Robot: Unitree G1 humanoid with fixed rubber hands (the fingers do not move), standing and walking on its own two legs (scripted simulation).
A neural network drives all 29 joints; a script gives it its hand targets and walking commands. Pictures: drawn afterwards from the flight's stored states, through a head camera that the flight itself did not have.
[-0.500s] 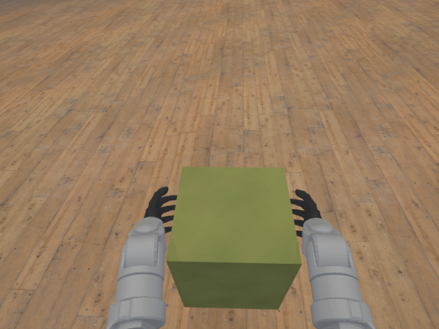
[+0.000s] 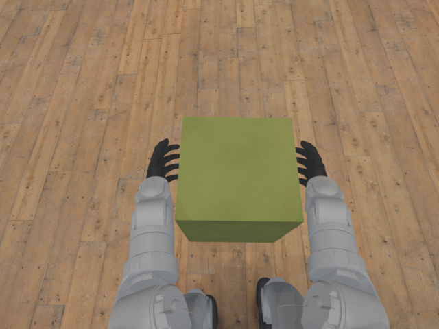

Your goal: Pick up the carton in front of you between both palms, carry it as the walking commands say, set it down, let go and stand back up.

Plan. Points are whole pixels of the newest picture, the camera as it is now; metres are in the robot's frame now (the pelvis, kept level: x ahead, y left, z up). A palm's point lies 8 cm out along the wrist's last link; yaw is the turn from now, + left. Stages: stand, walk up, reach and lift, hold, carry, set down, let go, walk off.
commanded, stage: set down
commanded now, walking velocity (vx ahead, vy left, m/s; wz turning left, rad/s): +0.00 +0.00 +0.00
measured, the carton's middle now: (234, 187) +0.38 -0.01 -0.11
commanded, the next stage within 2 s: none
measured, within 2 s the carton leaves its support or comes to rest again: rests again in 1.84 s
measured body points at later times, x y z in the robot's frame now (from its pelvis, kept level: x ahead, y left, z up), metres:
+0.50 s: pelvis -0.02 +0.01 -0.12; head +0.23 -0.02 +0.26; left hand +0.44 +0.11 -0.20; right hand +0.42 -0.19 -0.22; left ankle +0.02 +0.12 -0.72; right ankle +0.08 -0.12 -0.72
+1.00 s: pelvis -0.04 +0.00 -0.25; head +0.28 -0.04 +0.07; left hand +0.49 +0.09 -0.36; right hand +0.46 -0.21 -0.37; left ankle +0.02 +0.12 -0.72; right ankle +0.08 -0.12 -0.72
